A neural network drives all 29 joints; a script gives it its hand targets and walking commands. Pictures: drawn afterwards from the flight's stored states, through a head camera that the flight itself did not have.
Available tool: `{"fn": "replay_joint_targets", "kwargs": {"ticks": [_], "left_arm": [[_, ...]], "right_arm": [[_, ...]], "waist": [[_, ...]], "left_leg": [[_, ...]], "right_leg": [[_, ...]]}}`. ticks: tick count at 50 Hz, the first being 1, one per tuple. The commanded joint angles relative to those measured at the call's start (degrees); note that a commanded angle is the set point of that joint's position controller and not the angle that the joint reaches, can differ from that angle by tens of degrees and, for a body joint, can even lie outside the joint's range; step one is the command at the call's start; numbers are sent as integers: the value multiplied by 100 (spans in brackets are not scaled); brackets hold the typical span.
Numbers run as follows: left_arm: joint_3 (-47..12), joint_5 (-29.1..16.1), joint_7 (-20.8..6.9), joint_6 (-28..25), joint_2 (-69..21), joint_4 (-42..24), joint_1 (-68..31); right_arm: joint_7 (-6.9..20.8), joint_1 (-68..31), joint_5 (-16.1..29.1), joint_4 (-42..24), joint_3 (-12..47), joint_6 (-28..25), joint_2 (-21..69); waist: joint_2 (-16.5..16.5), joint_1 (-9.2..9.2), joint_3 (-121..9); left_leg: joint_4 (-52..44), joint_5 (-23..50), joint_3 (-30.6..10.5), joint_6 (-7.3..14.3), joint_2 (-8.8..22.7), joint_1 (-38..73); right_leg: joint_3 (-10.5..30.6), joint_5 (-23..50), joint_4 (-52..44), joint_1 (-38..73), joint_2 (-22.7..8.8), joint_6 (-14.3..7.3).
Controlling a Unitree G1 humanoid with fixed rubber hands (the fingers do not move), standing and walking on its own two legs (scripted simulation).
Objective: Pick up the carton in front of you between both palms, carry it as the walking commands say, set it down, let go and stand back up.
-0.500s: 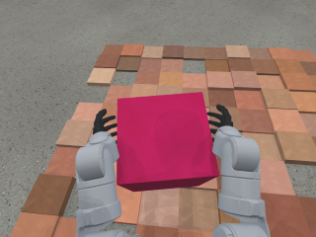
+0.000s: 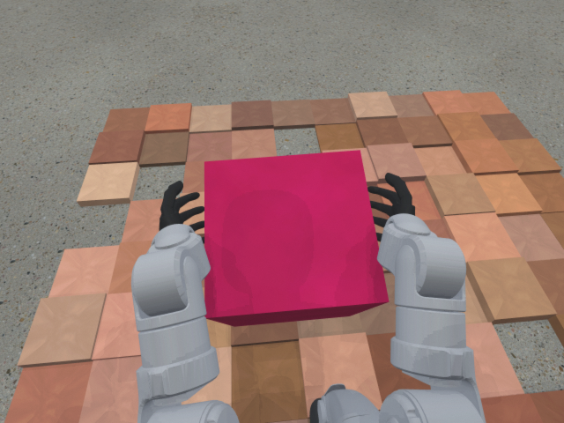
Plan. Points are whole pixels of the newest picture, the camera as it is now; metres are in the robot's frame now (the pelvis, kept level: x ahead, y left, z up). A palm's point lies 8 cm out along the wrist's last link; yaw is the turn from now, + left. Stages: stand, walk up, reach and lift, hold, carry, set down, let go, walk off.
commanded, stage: carry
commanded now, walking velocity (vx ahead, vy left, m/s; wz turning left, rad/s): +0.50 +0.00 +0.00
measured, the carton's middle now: (288, 251) +0.37 -0.03 +0.00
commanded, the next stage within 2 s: none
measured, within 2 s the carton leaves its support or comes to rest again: neither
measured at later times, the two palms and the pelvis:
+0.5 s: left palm (171, 80) +0.65 +0.13 +0.13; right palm (329, 67) +0.67 -0.15 +0.13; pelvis +0.33 -0.04 +0.00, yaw +1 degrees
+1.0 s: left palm (204, 1) +0.96 +0.07 +0.14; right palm out of the picture +0.95 -0.21 +0.13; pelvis +0.67 -0.06 -0.02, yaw -2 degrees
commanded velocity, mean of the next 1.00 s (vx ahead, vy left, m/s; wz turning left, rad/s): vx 0.50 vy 0.00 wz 0.00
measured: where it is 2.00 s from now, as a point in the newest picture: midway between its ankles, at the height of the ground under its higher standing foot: (270, 183)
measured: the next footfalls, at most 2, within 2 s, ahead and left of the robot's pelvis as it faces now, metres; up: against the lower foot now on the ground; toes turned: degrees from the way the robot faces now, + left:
right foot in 0.08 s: +0.24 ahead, -0.10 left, +0.01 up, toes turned -5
left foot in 0.58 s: +0.55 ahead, +0.06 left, +0.00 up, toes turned +3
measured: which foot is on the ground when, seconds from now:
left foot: down 0.00-0.12, up 0.14-0.56, down 0.58-1.00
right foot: up 0.00-0.06, down 0.08-0.58, up 0.60-1.00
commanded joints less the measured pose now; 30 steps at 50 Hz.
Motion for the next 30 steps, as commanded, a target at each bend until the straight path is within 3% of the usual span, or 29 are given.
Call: {"fn": "replay_joint_targets", "kwargs": {"ticks": [1, 2, 3, 4, 5, 6, 7, 9, 11, 15, 20, 22, 24, 25, 26, 27, 28, 29, 30], "left_arm": [[-3814, -1714, -1014, 26, -4393, 19, -3225], [-3733, -1690, -1049, 74, -4274, 182, -3031], [-3628, -1639, -1084, 105, -4175, 269, -2937], [-3517, -1596, -1108, 130, -4020, 443, -2841], [-3410, -1550, -1102, 192, -3930, 767, -2575], [-3599, -1687, -1138, 166, -4293, 569, -2593], [-3803, -1888, -1215, 119, -4622, 266, -2906], [-4084, -2350, -1328, 28, -5075, -280, -3884], [-4354, -2619, -1368, 5, -5204, -531, -4265], [-4620, -2929, -1396, 28, -5023, -611, -4419], [-4304, -2654, -1385, 189, -4641, 337, -3533], [-4190, -2586, -1394, 227, -4675, 555, -3369], [-4118, -2578, -1415, 254, -4780, 581, -3275], [-4125, -2595, -1415, 261, -4844, 488, -3303], [-4145, -2587, -1408, 275, -4866, 323, -3353], [-4142, -2598, -1398, 313, -4912, 18, -3377], [-4206, -2604, -1383, 370, -4937, -223, -3364], [-4202, -2582, -1346, 446, -4916, -282, -3228], [-4135, -2603, -1310, 463, -5035, -493, -3089]], "right_arm": [[1398, -3833, 2163, -309, 4182, -46, 4971], [1362, -3696, 2045, -195, 4131, 0, 4877], [1332, -3638, 1928, -135, 4112, 46, 4809], [1305, -3678, 1830, -53, 4058, 105, 4828], [1276, -3397, 1686, 296, 3922, 185, 4769], [1315, -3382, 1795, 36, 4038, 160, 5082], [1337, -3533, 1827, -96, 4003, 117, 5192], [1329, -3910, 1780, -419, 3868, 26, 5351], [1259, -3954, 1659, -450, 3793, -6, 5345], [1099, -3792, 1392, -608, 3760, -59, 4960], [1068, -2908, 942, -78, 3460, 104, 4356], [1104, -2830, 913, -3, 3401, 171, 4344], [1160, -2884, 990, -31, 3416, 224, 4463], [1185, -2895, 1072, -77, 3451, 232, 4565], [1218, -2866, 1155, -202, 3529, 238, 4660], [1235, -2944, 1299, -426, 3608, 240, 4642], [1237, -2898, 1460, -506, 3724, 261, 4799], [1257, -2884, 1592, -696, 3825, 322, 4918], [1286, -3031, 1791, -1075, 4010, 376, 4990]], "waist": [[785, 186, -2551], [635, 417, -2769], [12, 769, -3001], [-1175, 913, -3173], [-1671, 957, -3283], [-1380, 987, -3254], [-748, 969, -3065], [-364, 879, -3022], [-325, 903, -2871], [-418, 1047, -2878], [-572, 1158, -2520], [-602, 1171, -2200], [-699, 1034, -2044], [-671, 708, -2334], [-468, 285, -2776], [868, 210, -3418], [1524, 263, -3433], [1077, 229, -3270], [321, 305, -3052]], "left_leg": [[497, 3928, -643, 336, 1061, 1569], [1235, 3907, -342, 156, 857, 1236], [2068, 2646, -203, -83, 638, -22], [3255, 2, -231, -207, 77, -1621], [4323, -1331, -587, -182, -288, -2681], [4662, -1105, -809, -108, -89, -3099], [4428, -879, -903, -158, 111, -3225], [4001, -666, -873, -179, 280, -2982], [3596, -424, -658, -209, 243, -2862], [3030, -82, -528, -187, 238, -3317], [2023, 690, -188, -90, 15, -3226], [1437, 816, 53, -62, -129, -3007], [629, 1076, 413, 10, -409, -2053], [258, 1305, 562, 99, -521, -786], [178, 1520, 100, 290, -65, 836], [398, 1964, -2482, 988, 1605, 2543], [-130, 2450, -4259, 1583, 2342, 3113], [-198, 2490, -4227, 1564, 2205, 3029], [-179, 2701, -3643, 1313, 1997, 2617]], "right_leg": [[-435, 1160, -1784, 1546, 370, -248], [-563, 1588, -2108, 2502, 385, -312], [-77, 1556, -1676, 3986, -166, -422], [1446, 3169, -1281, 5319, -1157, -781], [2443, 3529, -1421, 5937, -1667, -1172], [2370, 3218, -1513, 6024, -1549, -1167], [2057, 2750, -1572, 5672, -1382, -1036], [1998, 1559, -1887, 4921, -1388, -1007], [1974, 890, -2201, 4469, -1363, -1115], [1714, 1627, -2107, 4824, -1300, -1269], [1119, 3114, -1684, 4827, -1006, -1060], [922, 3236, -1621, 4665, -890, -953], [475, 4117, -1332, 4243, -727, -715], [111, 4478, -586, 3763, -606, -496], [-100, 3553, 407, 2787, -500, -181], [-53, 748, 2122, 980, 1, 122], [196, -2006, 3403, -333, 667, 158], [706, -1975, 3762, -744, 362, -16], [795, -1585, 3432, -717, 169, -69]]}}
